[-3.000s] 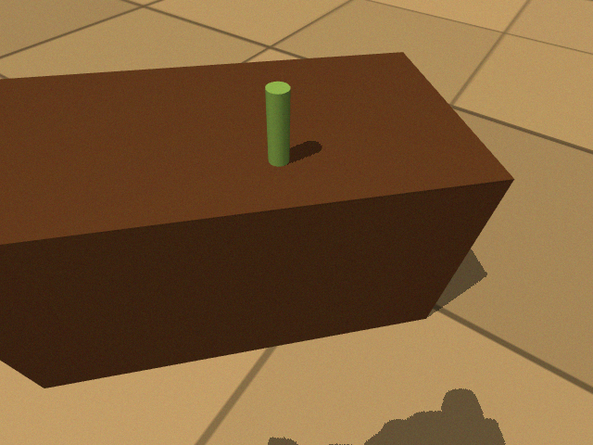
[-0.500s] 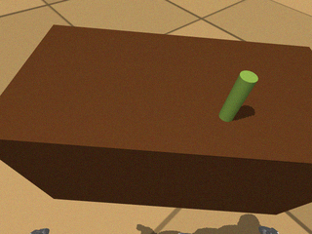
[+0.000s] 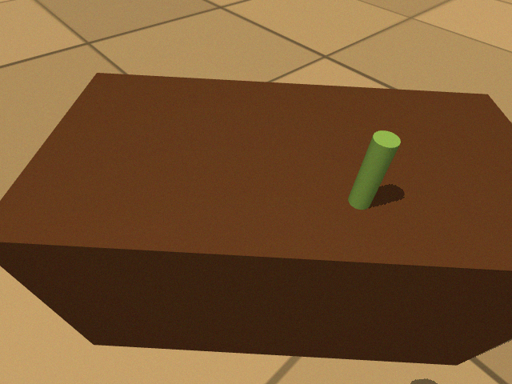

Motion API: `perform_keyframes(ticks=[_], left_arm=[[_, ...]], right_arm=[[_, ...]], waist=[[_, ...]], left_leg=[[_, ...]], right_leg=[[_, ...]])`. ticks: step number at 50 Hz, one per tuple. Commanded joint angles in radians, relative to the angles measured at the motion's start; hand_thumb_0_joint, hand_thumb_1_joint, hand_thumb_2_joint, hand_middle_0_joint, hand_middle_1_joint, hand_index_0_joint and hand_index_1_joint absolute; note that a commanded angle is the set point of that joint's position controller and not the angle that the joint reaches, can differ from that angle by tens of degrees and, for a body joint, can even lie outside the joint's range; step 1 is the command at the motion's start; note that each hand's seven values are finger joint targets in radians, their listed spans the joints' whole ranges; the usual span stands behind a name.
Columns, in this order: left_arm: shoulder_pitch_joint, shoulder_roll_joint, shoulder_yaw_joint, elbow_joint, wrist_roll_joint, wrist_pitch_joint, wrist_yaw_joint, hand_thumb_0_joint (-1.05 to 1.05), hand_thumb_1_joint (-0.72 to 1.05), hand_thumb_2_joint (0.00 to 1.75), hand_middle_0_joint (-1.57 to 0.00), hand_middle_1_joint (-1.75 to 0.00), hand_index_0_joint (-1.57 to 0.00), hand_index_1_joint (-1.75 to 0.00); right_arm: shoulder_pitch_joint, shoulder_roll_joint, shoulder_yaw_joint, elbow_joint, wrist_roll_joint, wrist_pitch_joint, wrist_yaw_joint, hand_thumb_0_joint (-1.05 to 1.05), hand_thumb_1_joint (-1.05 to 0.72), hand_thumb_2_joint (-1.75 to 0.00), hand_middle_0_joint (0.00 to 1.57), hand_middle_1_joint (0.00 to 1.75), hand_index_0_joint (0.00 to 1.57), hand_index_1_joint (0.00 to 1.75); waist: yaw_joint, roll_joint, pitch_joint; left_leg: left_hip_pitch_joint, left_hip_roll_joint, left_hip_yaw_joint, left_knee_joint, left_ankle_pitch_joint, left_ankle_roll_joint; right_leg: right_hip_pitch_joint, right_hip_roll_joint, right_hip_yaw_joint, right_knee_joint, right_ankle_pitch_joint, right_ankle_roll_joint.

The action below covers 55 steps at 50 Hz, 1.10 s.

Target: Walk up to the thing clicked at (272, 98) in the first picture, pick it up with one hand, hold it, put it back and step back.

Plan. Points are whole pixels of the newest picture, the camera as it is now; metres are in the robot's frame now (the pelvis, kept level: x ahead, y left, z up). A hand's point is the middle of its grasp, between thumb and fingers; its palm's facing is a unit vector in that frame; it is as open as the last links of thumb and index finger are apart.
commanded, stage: walk up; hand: right
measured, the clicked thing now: (371, 173) +0.53 -0.24 +0.01
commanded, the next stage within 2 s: stand in 0.68 s
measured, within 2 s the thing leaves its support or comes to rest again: neither
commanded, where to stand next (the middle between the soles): +0.06 -0.01 m, yaw -2 degrees
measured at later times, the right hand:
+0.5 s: hand out of the picture +0.10 -0.26 -0.15, palm faces -0.01 +0.94 -0.35, open 7.4 cm
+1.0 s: hand out of the picture +0.08 -0.25 -0.16, palm faces -0.02 +0.94 -0.33, open 7.4 cm
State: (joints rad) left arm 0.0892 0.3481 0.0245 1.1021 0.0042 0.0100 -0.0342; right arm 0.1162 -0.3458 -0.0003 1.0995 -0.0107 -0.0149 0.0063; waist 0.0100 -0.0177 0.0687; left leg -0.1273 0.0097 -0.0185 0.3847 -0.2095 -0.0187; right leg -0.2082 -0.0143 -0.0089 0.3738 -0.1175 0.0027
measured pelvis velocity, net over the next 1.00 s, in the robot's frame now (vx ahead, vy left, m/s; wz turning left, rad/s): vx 0.03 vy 0.00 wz -0.01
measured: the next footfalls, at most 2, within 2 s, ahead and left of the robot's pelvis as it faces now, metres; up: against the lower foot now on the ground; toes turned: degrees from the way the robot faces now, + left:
none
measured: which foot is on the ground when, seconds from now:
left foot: down 0.00-1.00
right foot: down 0.00-1.00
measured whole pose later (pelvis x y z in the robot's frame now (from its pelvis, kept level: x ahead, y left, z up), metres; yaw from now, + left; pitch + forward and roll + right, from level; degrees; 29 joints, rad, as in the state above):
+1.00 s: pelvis +0.03 +0.00 +0.00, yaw +0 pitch -2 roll +0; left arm 0.10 0.35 0.00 1.13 0.01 -0.01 -0.02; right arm 0.14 -0.34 0.00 1.13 -0.01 -0.01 0.01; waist 0.00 0.00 0.05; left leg -0.08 0.02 -0.01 0.32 -0.22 -0.02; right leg -0.17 -0.01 -0.01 0.34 -0.14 0.00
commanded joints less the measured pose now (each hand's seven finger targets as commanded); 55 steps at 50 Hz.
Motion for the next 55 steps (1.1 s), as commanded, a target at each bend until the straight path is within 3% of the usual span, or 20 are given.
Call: perform_keyframes(ticks=[1, 6, 15, 25, 33, 34, 36, 40, 45, 50, 55], left_arm=[[-0.046, 0.206, 0.046, -0.055, 0.002, -0.021, 0.016, 0.0, 0.9, 0.9, -0.2, -0.3, -0.2, -0.3], [-0.05, 0.21, 0.048, -0.051, 0.006, -0.022, 0.018, 0.0, 0.9, 0.9, -0.2, -0.3, -0.2, -0.3], [-0.031, 0.211, 0.052, -0.048, 0.001, -0.023, 0.021, 0.0, 0.9, 0.9, -0.2, -0.3, -0.2, -0.3], [-0.044, 0.211, 0.051, -0.057, 0.002, -0.019, 0.024, 0.0, 0.9, 0.9, -0.2, -0.3, -0.2, -0.3], [-0.056, 0.207, 0.052, -0.061, 0.005, -0.018, 0.023, 0.0, 0.9, 0.9, -0.2, -0.3, -0.2, -0.3], [-0.042, 0.206, 0.034, -0.046, 0.004, -0.028, 0.025, 0.0, 0.9, 0.9, -0.2, -0.3, -0.2, -0.3], [-0.065, 0.226, 0.036, -0.048, 0.008, -0.034, 0.028, 0.0, 0.9, 0.9, -0.2, -0.3, -0.2, -0.3], [-0.065, 0.223, 0.029, -0.047, 0.009, -0.039, 0.031, 0.0, 0.9, 0.9, -0.2, -0.3, -0.2, -0.3], [-0.034, 0.212, 0.021, -0.036, 0.0, -0.049, 0.03, 0.0, 0.9, 0.9, -0.2, -0.3, -0.2, -0.3], [-0.041, 0.21, 0.016, -0.033, 0.001, -0.048, 0.036, 0.0, 0.9, 0.9, -0.2, -0.3, -0.2, -0.3], [-0.032, 0.216, 0.014, -0.023, -0.001, -0.044, 0.037, 0.0, 0.9, 0.9, -0.2, -0.3, -0.2, -0.3]], right_arm=[[-0.075, -0.222, -0.046, -0.066, -0.001, -0.028, -0.015, 0.0, -0.9, -0.9, 0.2, 0.3, 0.2, 0.3], [-0.054, -0.225, -0.051, -0.053, -0.002, -0.023, -0.014, 0.0, -0.9, -0.9, 0.2, 0.3, 0.2, 0.3], [-0.051, -0.229, -0.049, -0.056, 0.005, -0.025, -0.017, 0.0, -0.9, -0.9, 0.2, 0.3, 0.2, 0.3], [-0.06, -0.228, -0.052, -0.058, 0.004, -0.015, -0.019, 0.0, -0.9, -0.9, 0.2, 0.3, 0.2, 0.3], [-0.063, -0.231, -0.054, -0.059, 0.002, -0.017, -0.017, 0.0, -0.9, -0.9, 0.2, 0.3, 0.2, 0.3], [-0.05, -0.196, -0.042, -0.04, -0.001, -0.012, -0.012, 0.0, -0.9, -0.9, 0.2, 0.3, 0.2, 0.3], [-0.039, -0.198, -0.044, -0.041, -0.004, -0.01, -0.009, 0.0, -0.9, -0.9, 0.2, 0.3, 0.2, 0.3], [-0.039, -0.211, -0.047, -0.043, -0.004, -0.014, -0.005, 0.0, -0.9, -0.9, 0.2, 0.3, 0.2, 0.3], [-0.037, -0.222, -0.047, -0.036, -0.002, -0.025, -0.008, 0.0, -0.9, -0.9, 0.2, 0.3, 0.2, 0.3], [-0.032, -0.219, -0.044, -0.031, 0.001, -0.02, -0.013, 0.0, -0.9, -0.9, 0.2, 0.3, 0.2, 0.3], [-0.026, -0.218, -0.042, -0.023, 0.003, -0.017, -0.015, 0.0, -0.9, -0.9, 0.2, 0.3, 0.2, 0.3]], waist=[[0.008, 0.035, -0.068], [-0.003, 0.007, -0.062], [0.001, 0.023, -0.117], [-0.003, 0.003, -0.118], [-0.005, 0.019, -0.108], [-0.003, 0.026, -0.121], [-0.012, 0.004, -0.081], [-0.01, 0.011, -0.064], [-0.001, 0.033, -0.111], [-0.007, 0.025, -0.116], [-0.006, 0.017, -0.104]], left_leg=[[-0.087, 0.107, -0.106, -0.12, -0.074, 0.047], [-0.064, 0.098, -0.096, -0.097, -0.078, 0.049], [-0.032, 0.108, -0.082, -0.072, 0.088, 0.047], [-0.012, 0.108, -0.068, -0.059, 0.111, 0.047], [-0.031, 0.113, -0.07, -0.085, 0.067, 0.048], [-0.035, 0.105, -0.071, -0.109, -0.024, 0.037], [-0.05, 0.097, -0.068, -0.112, -0.059, 0.038], [-0.048, 0.103, -0.073, -0.122, -0.009, 0.039], [-0.003, 0.12, -0.081, -0.121, 0.122, 0.037], [0.006, 0.123, -0.078, -0.122, 0.156, 0.034], [0.017, 0.122, -0.075, -0.129, 0.16, 0.029]], right_leg=[[0.068, -0.102, 0.117, -0.082, -0.11, -0.03], [0.026, -0.106, 0.136, -0.111, -0.17, -0.033], [0.084, -0.108, 0.115, -0.055, 0.043, -0.032], [0.071, -0.109, 0.12, -0.056, 0.073, -0.035], [0.086, -0.104, 0.117, -0.053, 0.046, -0.034], [0.094, -0.115, 0.133, -0.102, -0.102, -0.033], [0.062, -0.119, 0.153, -0.125, -0.189, -0.031], [0.065, -0.114, 0.136, -0.117, -0.141, -0.03], [0.124, -0.113, 0.112, -0.069, 0.065, -0.031], [0.141, -0.116, 0.101, -0.058, 0.132, -0.029], [0.133, -0.113, 0.095, -0.06, 0.123, -0.027]])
